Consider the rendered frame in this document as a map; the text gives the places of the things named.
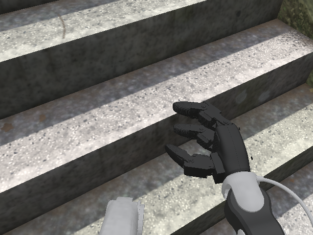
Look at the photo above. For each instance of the right robot hand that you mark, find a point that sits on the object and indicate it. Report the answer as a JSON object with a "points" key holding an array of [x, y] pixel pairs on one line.
{"points": [[217, 135]]}

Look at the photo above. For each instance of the robot right forearm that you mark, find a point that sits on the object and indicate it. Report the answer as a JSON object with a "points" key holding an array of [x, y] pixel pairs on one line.
{"points": [[248, 207]]}

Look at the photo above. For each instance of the left robot thigh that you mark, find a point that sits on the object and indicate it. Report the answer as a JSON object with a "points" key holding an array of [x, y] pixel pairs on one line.
{"points": [[123, 217]]}

